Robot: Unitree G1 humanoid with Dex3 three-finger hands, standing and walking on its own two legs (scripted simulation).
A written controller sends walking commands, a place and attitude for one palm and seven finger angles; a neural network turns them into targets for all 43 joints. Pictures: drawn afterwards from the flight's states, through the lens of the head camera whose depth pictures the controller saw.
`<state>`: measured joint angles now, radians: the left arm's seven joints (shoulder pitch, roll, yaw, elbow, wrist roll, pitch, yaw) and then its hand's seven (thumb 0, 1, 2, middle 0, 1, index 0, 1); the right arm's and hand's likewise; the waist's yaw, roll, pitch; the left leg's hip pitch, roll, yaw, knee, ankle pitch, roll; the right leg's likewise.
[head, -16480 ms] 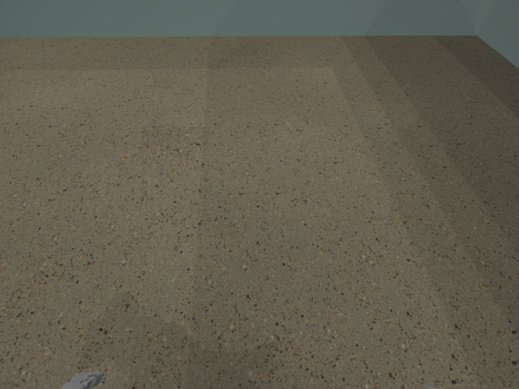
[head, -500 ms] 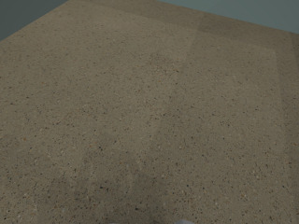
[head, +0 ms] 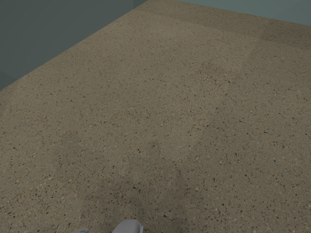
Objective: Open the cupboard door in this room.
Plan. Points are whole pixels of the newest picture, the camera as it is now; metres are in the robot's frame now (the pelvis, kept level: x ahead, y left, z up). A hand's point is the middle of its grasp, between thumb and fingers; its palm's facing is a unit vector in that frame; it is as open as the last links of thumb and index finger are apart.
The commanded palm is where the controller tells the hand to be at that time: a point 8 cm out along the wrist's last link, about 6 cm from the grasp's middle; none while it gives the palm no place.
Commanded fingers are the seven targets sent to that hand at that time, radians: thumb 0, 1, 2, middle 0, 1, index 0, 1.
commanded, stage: turn or walk to find it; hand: left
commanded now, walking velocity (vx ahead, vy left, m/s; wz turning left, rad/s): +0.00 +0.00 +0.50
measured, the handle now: out of the picture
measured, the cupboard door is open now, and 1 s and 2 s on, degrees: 0 0 0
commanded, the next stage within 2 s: none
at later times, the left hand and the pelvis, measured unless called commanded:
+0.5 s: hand out of the picture +0.01 +0.26 -0.16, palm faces +0.27 -0.92 -0.27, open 7.4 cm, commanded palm none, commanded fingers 0.00 0.90 0.90 -0.20 -0.30 -0.20 -0.30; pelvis -0.02 +0.03 +0.00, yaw +15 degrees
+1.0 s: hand out of the picture -0.11 +0.22 -0.18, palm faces +0.53 -0.81 -0.24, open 7.4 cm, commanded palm none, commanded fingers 0.00 0.90 0.90 -0.20 -0.30 -0.20 -0.30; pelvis -0.04 +0.02 -0.01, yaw +32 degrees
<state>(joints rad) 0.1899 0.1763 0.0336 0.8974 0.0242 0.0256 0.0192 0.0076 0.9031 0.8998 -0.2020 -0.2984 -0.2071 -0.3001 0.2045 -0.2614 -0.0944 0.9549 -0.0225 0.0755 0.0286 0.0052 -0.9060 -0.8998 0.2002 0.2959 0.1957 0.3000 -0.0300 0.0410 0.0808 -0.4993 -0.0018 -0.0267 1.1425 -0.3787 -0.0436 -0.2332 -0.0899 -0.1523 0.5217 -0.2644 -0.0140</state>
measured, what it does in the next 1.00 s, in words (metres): steps on the spot, turning left: left foot, then right foot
